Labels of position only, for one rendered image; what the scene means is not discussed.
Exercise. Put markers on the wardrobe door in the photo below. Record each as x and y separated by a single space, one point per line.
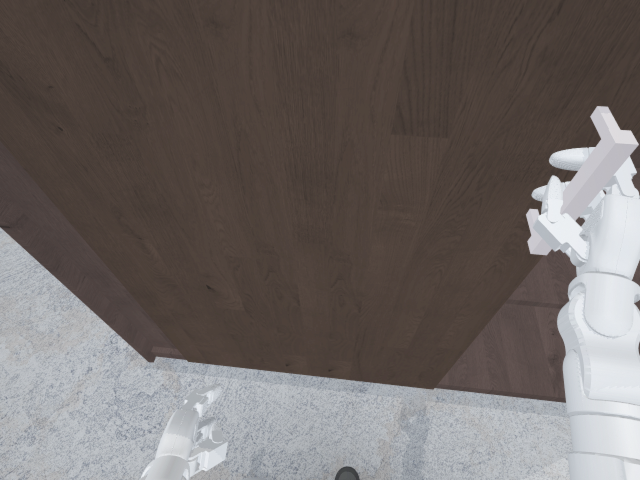
18 185
332 188

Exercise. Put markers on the handle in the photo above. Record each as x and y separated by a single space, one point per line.
608 156

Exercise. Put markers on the left robot hand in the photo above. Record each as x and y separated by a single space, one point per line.
184 436

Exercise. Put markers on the right robot hand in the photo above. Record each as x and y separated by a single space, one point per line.
612 221

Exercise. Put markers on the left robot forearm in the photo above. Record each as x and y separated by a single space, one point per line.
167 467

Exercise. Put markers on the right robot forearm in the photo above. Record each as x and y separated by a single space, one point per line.
600 327

